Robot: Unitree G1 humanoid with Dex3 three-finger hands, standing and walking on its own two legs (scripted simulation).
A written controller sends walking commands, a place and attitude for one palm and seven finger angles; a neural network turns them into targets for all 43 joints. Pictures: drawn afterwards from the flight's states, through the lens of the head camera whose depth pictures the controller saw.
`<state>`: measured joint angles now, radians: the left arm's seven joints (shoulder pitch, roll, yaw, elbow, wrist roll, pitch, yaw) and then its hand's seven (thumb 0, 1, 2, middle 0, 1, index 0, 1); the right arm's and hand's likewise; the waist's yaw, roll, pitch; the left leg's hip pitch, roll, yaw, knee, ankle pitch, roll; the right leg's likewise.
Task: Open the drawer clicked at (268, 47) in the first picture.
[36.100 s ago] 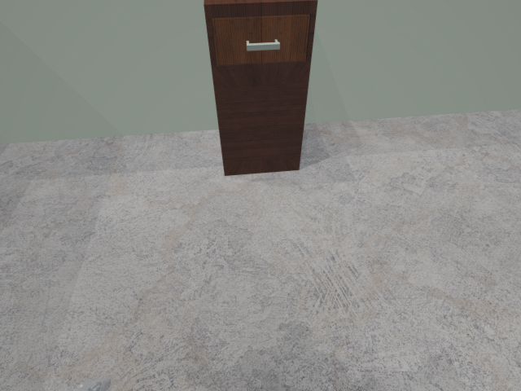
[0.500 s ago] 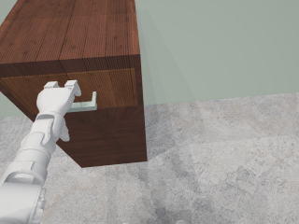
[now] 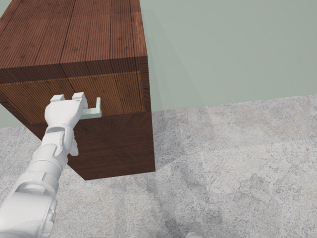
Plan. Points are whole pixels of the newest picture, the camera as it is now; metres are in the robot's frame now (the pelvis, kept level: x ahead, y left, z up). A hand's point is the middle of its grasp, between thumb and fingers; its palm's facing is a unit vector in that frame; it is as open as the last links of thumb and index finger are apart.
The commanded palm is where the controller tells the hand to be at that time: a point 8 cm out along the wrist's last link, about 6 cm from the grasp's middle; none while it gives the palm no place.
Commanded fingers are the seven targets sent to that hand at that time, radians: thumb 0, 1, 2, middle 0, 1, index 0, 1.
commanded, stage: lower the fingers behind the handle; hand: left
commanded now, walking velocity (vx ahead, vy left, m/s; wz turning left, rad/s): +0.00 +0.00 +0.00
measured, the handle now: (78, 108) +0.47 +0.25 +0.01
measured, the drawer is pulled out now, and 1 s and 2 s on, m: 0.00 0.00 0.03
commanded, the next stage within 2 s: close the thumb around the handle in 0.66 s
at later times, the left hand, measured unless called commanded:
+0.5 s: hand (75, 124) +0.43 +0.25 -0.01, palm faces -0.08 -0.02 -1.00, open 13.8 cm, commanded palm +0.40 +0.25 +0.04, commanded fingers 0.00 -0.50 0.30 -0.30 -1.20 -0.30 -1.20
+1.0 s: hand (75, 124) +0.43 +0.26 -0.01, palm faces -0.04 -0.02 -1.00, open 12.2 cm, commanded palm +0.40 +0.26 +0.04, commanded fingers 0.00 0.23 0.61 -0.35 -1.28 -0.35 -1.28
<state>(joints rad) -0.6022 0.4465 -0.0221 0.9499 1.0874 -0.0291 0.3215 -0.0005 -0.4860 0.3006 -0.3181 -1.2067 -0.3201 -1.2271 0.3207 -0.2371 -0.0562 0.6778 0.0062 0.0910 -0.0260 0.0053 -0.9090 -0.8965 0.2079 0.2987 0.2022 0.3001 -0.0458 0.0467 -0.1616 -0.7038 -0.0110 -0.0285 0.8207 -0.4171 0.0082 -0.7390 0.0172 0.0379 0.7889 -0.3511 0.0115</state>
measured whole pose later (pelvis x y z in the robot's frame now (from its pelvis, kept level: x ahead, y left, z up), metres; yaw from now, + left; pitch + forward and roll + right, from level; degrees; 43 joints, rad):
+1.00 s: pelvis +0.00 +0.00 -0.01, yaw +0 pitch +20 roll -1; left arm -0.60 0.45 0.02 0.93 1.09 -0.01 0.39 0.00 -0.23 0.41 -0.35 -1.23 -0.34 -1.23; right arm 0.29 -0.24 -0.06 0.71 -0.01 0.09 -0.02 0.00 -0.91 -0.90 0.21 0.30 0.20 0.30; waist -0.06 0.05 -0.17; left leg -0.80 0.00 -0.04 0.91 -0.46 0.00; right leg -0.83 0.03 0.03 0.87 -0.38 0.01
